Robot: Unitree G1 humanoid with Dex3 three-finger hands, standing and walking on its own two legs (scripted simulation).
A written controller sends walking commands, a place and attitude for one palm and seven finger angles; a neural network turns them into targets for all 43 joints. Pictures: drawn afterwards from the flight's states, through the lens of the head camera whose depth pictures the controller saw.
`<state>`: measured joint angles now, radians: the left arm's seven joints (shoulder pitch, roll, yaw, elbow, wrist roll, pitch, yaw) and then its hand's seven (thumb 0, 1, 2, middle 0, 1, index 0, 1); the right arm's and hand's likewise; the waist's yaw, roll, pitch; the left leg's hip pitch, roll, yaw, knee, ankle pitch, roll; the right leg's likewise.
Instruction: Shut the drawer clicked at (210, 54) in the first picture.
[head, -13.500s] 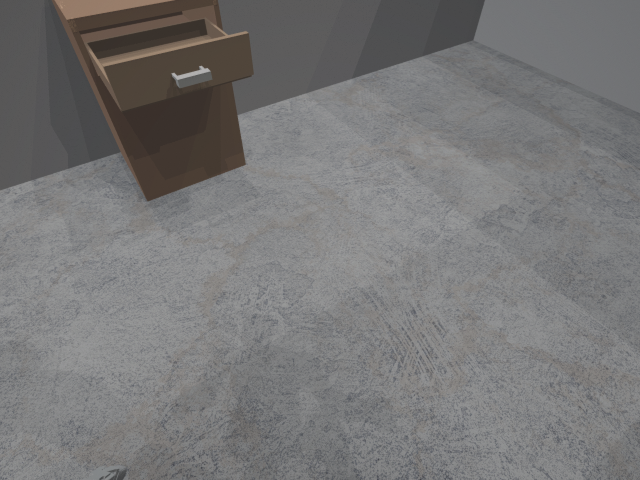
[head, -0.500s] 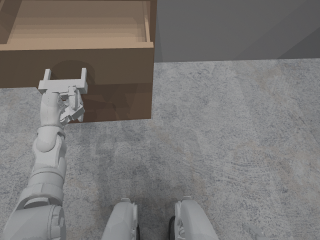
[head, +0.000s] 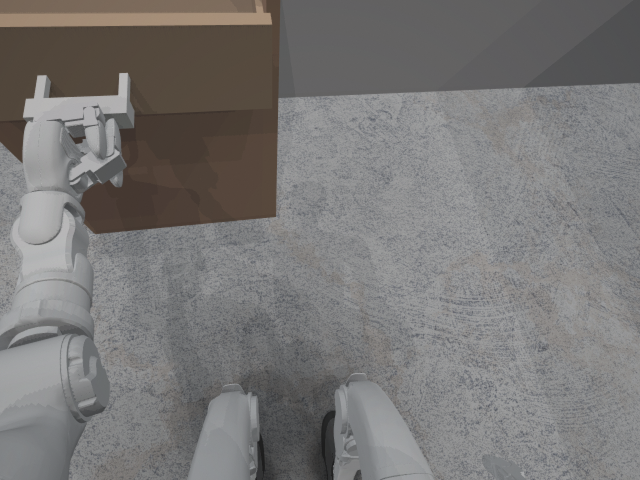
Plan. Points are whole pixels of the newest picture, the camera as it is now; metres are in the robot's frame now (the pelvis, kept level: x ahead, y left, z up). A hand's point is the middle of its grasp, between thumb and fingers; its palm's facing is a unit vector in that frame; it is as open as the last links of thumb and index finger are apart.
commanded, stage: push the drawer shut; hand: left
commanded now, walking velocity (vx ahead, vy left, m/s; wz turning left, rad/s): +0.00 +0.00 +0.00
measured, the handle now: (83, 98) +0.57 +0.26 +0.04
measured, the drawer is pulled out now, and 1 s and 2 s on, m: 0.12 0.00 0.00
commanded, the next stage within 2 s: pull the fist back off the drawer in 1.34 s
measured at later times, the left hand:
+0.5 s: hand (113, 112) +0.55 +0.23 +0.04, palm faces +0.09 -1.00 -0.02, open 3.0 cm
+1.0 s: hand (114, 74) +0.61 +0.23 +0.04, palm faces +0.10 -0.99 -0.02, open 3.2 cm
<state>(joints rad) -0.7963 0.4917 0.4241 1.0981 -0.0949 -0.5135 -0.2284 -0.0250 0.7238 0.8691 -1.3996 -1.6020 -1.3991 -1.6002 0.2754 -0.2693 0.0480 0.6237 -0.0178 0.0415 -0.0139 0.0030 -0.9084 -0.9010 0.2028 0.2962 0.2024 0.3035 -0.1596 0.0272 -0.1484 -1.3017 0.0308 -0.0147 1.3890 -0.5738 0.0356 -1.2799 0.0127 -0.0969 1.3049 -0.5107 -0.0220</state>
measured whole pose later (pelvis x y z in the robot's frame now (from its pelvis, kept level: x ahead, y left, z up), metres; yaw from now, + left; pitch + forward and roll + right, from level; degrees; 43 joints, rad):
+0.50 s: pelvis -0.01 +0.01 -0.01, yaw -1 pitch +31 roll -6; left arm -1.04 0.64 0.46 1.25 -0.01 -0.44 -0.20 -0.02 0.69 0.86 -1.40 -1.60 -1.40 -1.60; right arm 0.33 -0.27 0.08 0.62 -0.04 0.06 0.00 0.00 -0.91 -0.90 0.20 0.30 0.20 0.30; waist -0.24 0.04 -0.13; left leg -1.41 0.03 -0.03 1.44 -0.57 0.05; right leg -1.37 0.02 -0.11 1.32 -0.50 -0.01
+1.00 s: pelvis +0.00 +0.01 -0.02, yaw -3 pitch +35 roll -9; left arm -1.23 0.80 0.50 1.29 0.06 -0.34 -0.20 0.02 0.70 0.85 -1.40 -1.60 -1.40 -1.60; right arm 0.38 -0.26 0.12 0.60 -0.06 0.09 0.02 0.00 -0.91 -0.90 0.20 0.30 0.20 0.30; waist -0.31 0.05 -0.11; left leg -1.49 0.05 -0.05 1.46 -0.59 0.05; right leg -1.44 0.04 -0.13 1.32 -0.49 -0.01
